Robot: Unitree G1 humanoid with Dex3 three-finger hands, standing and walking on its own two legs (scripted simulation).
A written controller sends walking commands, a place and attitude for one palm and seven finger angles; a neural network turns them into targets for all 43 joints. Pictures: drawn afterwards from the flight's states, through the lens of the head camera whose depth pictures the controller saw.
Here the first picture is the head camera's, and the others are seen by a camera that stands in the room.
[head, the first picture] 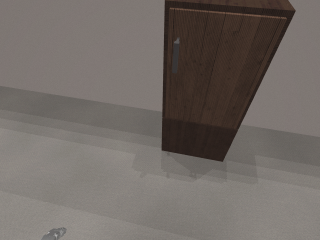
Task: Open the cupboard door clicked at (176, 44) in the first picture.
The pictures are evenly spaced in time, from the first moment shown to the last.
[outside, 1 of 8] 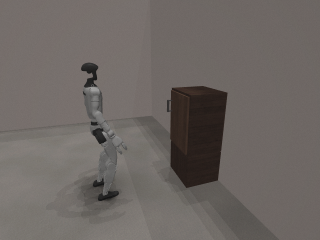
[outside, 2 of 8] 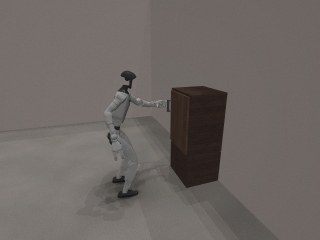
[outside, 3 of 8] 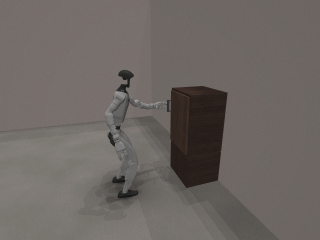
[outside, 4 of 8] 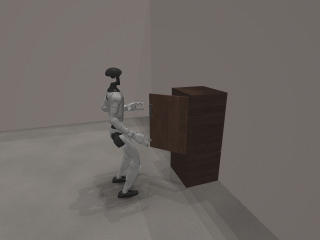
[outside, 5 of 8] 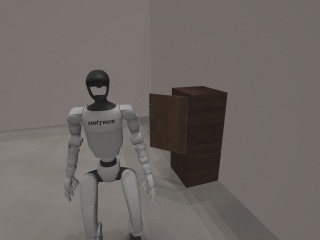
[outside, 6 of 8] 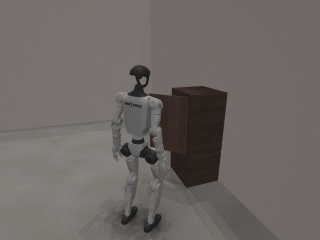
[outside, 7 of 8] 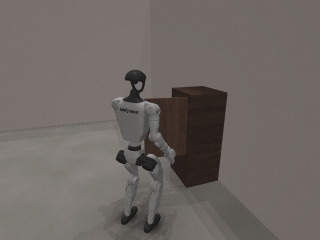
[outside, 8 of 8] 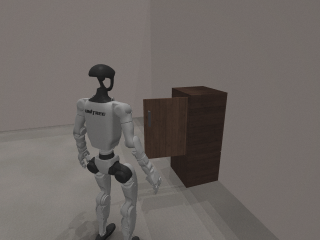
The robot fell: no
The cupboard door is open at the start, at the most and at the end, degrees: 0 83 83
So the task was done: yes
